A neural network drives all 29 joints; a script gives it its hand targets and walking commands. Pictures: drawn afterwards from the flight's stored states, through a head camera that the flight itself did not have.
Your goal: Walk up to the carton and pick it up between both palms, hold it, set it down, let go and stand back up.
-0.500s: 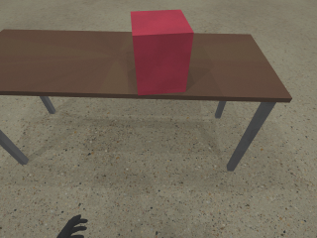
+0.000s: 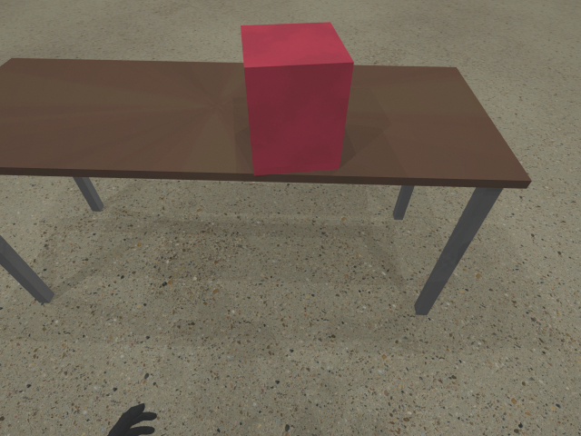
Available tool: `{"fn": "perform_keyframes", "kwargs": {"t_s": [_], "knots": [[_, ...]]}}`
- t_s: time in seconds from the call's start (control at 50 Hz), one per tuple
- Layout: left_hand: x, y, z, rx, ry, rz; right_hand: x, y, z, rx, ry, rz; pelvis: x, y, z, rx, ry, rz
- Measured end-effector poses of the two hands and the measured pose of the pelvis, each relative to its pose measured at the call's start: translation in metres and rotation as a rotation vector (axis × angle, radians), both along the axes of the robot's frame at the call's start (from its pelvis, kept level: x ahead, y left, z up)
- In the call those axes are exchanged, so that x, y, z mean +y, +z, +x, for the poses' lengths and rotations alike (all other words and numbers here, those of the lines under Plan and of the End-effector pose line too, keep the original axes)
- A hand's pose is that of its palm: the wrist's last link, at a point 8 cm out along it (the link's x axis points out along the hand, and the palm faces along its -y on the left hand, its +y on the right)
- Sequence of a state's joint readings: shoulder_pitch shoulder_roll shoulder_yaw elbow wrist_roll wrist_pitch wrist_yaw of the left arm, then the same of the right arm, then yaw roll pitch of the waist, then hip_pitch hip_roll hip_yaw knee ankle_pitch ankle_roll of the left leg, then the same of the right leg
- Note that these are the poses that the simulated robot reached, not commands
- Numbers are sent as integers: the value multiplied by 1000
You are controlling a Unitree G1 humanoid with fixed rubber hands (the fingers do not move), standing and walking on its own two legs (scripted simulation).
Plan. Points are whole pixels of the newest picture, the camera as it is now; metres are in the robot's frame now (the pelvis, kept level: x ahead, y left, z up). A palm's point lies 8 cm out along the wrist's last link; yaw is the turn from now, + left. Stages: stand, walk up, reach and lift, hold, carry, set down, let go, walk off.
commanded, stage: stand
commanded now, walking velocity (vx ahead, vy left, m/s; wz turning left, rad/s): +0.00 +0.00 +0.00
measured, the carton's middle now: (291, 99) +0.79 +0.04 +0.07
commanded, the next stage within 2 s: walk up in 0.16 s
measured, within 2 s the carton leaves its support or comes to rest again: neither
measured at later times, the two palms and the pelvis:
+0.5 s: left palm out of the picture +0.09 +0.28 -0.10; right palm out of the picture +0.08 -0.27 -0.11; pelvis +0.00 +0.01 +0.00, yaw +0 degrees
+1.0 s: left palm out of the picture +0.14 +0.34 -0.11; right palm out of the picture +0.10 -0.25 -0.09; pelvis +0.06 +0.05 +0.00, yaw +2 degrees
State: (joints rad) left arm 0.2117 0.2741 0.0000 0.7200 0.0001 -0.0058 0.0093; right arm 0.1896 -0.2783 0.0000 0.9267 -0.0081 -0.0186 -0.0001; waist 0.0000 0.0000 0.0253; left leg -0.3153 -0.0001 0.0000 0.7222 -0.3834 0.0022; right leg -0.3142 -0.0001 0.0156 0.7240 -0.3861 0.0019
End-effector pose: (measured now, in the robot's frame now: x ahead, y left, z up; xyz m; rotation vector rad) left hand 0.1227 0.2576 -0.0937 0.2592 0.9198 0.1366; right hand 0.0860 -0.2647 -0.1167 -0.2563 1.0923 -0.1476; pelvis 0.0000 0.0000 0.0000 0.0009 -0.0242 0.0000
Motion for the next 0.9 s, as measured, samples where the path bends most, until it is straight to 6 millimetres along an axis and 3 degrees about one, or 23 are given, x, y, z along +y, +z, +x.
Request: {"fn": "perform_keyframes", "kwargs": {"t_s": [0.4, 0.58, 0.64, 0.74, 0.9], "knots": [[5, -3, -20, 14, 3, 2, -3, -1, -17, 24, -4, -1, 1, 0, -10, -16, 1, -1], [54, -21, -47, 95, 14, 12, -6, 20, 16, -11, 49, -106, 30, -6, 11, -29, 14, -43], [71, -27, -41, 108, 13, 4, 5, 29, 24, -19, 65, -136, 45, -6, 20, -22, 22, -51], [87, -26, -29, 141, 5, -7, 17, 40, 18, 39, 60, -156, 60, 3, 33, 14, 19, -69], [94, -24, -6, 146, 12, 6, 21, 34, 8, 118, 46, -155, 64, 2, 53, 31, 31, -55]]}}
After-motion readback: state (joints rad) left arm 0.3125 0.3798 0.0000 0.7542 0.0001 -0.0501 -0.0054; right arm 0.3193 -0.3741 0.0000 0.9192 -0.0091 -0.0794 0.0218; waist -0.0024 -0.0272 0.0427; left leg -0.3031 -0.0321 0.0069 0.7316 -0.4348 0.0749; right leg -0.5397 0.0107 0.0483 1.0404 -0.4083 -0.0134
